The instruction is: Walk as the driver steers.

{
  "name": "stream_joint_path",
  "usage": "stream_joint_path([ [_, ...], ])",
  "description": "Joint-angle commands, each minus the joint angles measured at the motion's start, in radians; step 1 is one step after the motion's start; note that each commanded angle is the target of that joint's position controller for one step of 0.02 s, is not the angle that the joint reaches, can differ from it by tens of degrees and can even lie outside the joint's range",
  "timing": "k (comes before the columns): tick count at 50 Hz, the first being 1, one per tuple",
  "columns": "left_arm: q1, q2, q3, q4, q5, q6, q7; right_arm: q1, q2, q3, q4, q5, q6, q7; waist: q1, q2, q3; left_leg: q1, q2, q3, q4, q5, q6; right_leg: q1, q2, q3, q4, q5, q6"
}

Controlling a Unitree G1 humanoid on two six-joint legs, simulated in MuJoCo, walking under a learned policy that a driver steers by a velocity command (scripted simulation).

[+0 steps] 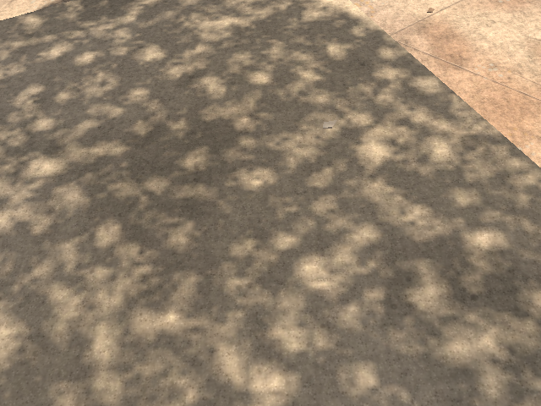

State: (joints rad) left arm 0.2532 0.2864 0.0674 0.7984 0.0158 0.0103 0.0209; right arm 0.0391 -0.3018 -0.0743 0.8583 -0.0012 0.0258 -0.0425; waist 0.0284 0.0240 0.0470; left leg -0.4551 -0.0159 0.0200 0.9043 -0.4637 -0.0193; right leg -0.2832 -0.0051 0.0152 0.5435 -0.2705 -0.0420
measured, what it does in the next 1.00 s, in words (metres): walks ahead, turning right: left foot, then right foot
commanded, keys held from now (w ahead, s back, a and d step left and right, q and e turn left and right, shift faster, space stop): e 0.32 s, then w+e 0.38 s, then w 0.26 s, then w+q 0.04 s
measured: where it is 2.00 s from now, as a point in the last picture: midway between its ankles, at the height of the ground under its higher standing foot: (447, 327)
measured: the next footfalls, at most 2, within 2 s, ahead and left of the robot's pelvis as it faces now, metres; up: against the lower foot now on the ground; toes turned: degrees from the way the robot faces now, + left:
left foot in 0.36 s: +0.08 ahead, +0.14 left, +0.00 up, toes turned -17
right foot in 0.84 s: +0.14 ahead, -0.22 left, +0.00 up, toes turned -31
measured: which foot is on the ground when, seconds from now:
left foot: up 0.00-0.34, down 0.36-0.84, up 0.86-1.00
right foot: down 0.00-0.34, up 0.36-0.82, down 0.84-1.00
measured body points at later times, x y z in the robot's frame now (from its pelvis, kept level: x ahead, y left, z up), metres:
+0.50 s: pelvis +0.02 +0.04 +0.01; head +0.05 +0.05 +0.46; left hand +0.24 +0.28 -0.10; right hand +0.03 -0.27 -0.10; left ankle +0.04 +0.15 -0.74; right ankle -0.01 -0.10 -0.67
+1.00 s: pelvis +0.14 -0.12 +0.00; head +0.16 -0.16 +0.45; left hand +0.38 +0.05 -0.09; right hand +0.08 -0.41 -0.13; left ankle +0.18 +0.04 -0.65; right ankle +0.11 -0.20 -0.74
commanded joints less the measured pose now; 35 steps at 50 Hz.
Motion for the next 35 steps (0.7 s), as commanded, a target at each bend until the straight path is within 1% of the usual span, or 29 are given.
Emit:
stream_joint_path([
  [1,-0.066,0.178,0.045,-0.086,-0.025,-0.035,0.008,-0.013,-0.103,-0.034,-0.047,-0.005,-0.009,-0.009,-0.036,-0.116,-0.097,-0.18,0.017,-0.093,0.18,0.014,-0.022,0.196,-0.242,0.314,-0.206,0.502,-0.171],
  [2,-0.058,0.165,0.04,-0.087,-0.027,-0.031,0.012,-0.021,-0.09,-0.033,-0.048,-0.004,-0.013,-0.007,-0.036,-0.118,-0.118,-0.153,0.008,-0.086,0.185,0.042,-0.033,0.197,-0.225,0.297,-0.196,0.552,-0.171],
  [3,-0.043,0.161,0.04,-0.085,-0.027,-0.026,0.015,-0.022,-0.078,-0.03,-0.051,0.003,-0.016,-0.005,-0.034,-0.124,-0.132,-0.145,0.002,-0.085,0.159,0.063,-0.041,0.216,-0.215,0.291,-0.191,0.569,-0.174],
  [4,-0.033,0.163,0.043,-0.085,-0.026,-0.022,0.019,-0.028,-0.07,-0.028,-0.052,0.01,-0.019,-0.004,-0.028,-0.133,-0.138,-0.146,-0.001,-0.085,0.108,0.078,-0.047,0.241,-0.207,0.29,-0.186,0.566,-0.175],
  [6,-0.018,0.178,0.05,-0.088,-0.028,-0.013,0.026,-0.054,-0.063,-0.023,-0.057,0.014,-0.024,-0.002,-0.009,-0.149,-0.139,-0.131,-0.006,-0.089,-0.003,0.095,-0.059,0.267,-0.2,0.308,-0.181,0.529,-0.177],
  [8,-0.026,0.195,0.057,-0.095,-0.027,-0.003,0.03,-0.063,-0.063,-0.02,-0.059,0.015,-0.027,0.003,0.0,-0.165,-0.137,-0.076,-0.012,-0.092,-0.092,0.102,-0.065,0.243,-0.195,0.331,-0.181,0.473,-0.178],
  [11,-0.057,0.205,0.062,-0.108,-0.025,0.008,0.024,-0.042,-0.079,-0.022,-0.054,0.02,-0.031,0.012,0.001,-0.189,-0.131,0.021,-0.025,-0.095,-0.186,0.099,-0.062,0.179,-0.188,0.38,-0.184,0.433,-0.178],
  [14,-0.096,0.201,0.06,-0.119,-0.031,0.017,0.02,0.003,-0.096,-0.027,-0.046,0.023,-0.042,0.024,-0.012,-0.204,-0.133,0.1,-0.034,-0.097,-0.314,0.116,-0.048,0.165,-0.172,0.437,-0.163,0.44,-0.163],
  [15,-0.116,0.197,0.059,-0.124,-0.037,0.02,0.021,0.035,-0.099,-0.03,-0.037,0.022,-0.048,0.029,-0.032,-0.201,-0.137,0.148,-0.034,-0.093,-0.402,0.168,-0.038,0.156,-0.155,0.445,-0.143,0.429,-0.145],
  [16,-0.139,0.191,0.056,-0.131,-0.044,0.025,0.025,0.079,-0.102,-0.034,-0.023,0.021,-0.052,0.034,-0.06,-0.192,-0.138,0.225,-0.03,-0.076,-0.532,0.278,-0.024,0.127,-0.125,0.438,-0.116,0.378,-0.113],
  [17,-0.124,0.163,0.047,-0.135,-0.042,0.028,0.028,0.125,-0.135,-0.045,-0.011,0.015,-0.053,0.034,-0.064,-0.139,-0.168,0.355,0.046,-0.118,-0.594,0.34,0.007,0.036,-0.076,0.405,-0.065,0.173,-0.067],
  [18,-0.067,0.087,0.028,-0.126,-0.027,0.028,0.022,0.146,-0.188,-0.054,-0.014,0.001,-0.045,0.027,-0.032,0.091,-0.195,0.49,0.265,-0.333,-0.629,0.297,0.089,-0.137,0.053,0.249,0.164,-0.204,-0.009],
  [19,-0.066,0.123,0.041,-0.161,-0.037,0.016,0.022,0.135,-0.24,-0.06,-0.018,-0.032,-0.044,0.03,-0.024,0.232,-0.122,0.422,0.404,-0.572,-0.695,0.152,0.243,-0.346,0.127,0.152,0.325,-0.356,0.019],
  [20,-0.09,0.189,0.055,-0.162,-0.033,0.003,0.019,0.09,-0.196,-0.049,-0.044,-0.031,-0.057,0.028,-0.029,0.174,-0.068,0.38,0.415,-0.578,-0.734,-0.054,0.275,-0.394,0.035,0.169,0.452,-0.279,0.028],
  [21,-0.089,0.216,0.067,-0.149,-0.033,0.0,0.014,0.046,-0.148,-0.038,-0.055,-0.013,-0.064,0.021,-0.019,0.151,-0.031,0.368,0.354,-0.488,-0.745,-0.113,0.231,-0.416,0.014,0.153,0.494,-0.198,0.035],
  [22,-0.071,0.2,0.068,-0.131,-0.027,0.003,0.013,0.03,-0.132,-0.032,-0.064,0.003,-0.069,0.014,-0.014,0.144,-0.021,0.39,0.305,-0.418,-0.747,-0.115,0.189,-0.436,0.002,0.136,0.524,-0.143,0.052],
  [23,-0.078,0.185,0.065,-0.133,-0.023,0.003,0.009,0.043,-0.121,-0.028,-0.062,0.012,-0.073,0.006,-0.029,0.137,-0.011,0.404,0.292,-0.368,-0.751,-0.073,0.175,-0.461,-0.012,0.125,0.553,-0.091,0.068],
  [24,-0.092,0.161,0.058,-0.138,-0.026,-0.003,0.001,0.073,-0.118,-0.023,-0.056,0.01,-0.078,0.001,-0.045,0.118,-0.01,0.406,0.278,-0.317,-0.76,-0.03,0.17,-0.464,-0.023,0.104,0.572,-0.048,0.078],
  [26,-0.127,0.126,0.047,-0.159,-0.036,-0.017,-0.008,0.136,-0.124,-0.023,-0.042,0.003,-0.089,0.0,-0.078,0.106,-0.003,0.434,0.268,-0.247,-0.778,0.02,0.172,-0.491,-0.04,0.069,0.547,0.008,0.093],
  [28,-0.157,0.11,0.04,-0.181,-0.04,-0.026,-0.013,0.183,-0.137,-0.025,-0.034,-0.001,-0.096,0.003,-0.105,0.104,0.003,0.466,0.279,-0.207,-0.79,0.064,0.184,-0.513,-0.057,0.057,0.485,0.041,0.106],
  [32,-0.191,0.082,0.023,-0.22,-0.039,-0.035,-0.03,0.209,-0.176,-0.035,-0.031,0.001,-0.1,0.014,-0.118,0.104,0.019,0.46,0.301,-0.108,-0.801,0.164,0.192,-0.465,-0.089,0.022,0.325,0.096,0.106],
  [35,-0.217,0.067,0.011,-0.246,-0.039,-0.035,-0.047,0.223,-0.196,-0.045,-0.029,0.011,-0.101,0.026,-0.12,0.097,0.04,0.422,0.307,-0.026,-0.791,0.216,0.184,-0.381,-0.096,-0.02,0.214,0.091,0.078],
])
Velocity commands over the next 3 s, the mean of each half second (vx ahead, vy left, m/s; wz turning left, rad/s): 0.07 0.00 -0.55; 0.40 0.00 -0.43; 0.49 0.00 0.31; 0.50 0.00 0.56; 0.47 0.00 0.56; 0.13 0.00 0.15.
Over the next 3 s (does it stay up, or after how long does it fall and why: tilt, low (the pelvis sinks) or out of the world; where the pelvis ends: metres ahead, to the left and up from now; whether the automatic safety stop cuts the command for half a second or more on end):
stays up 1.09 -0.25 -0.01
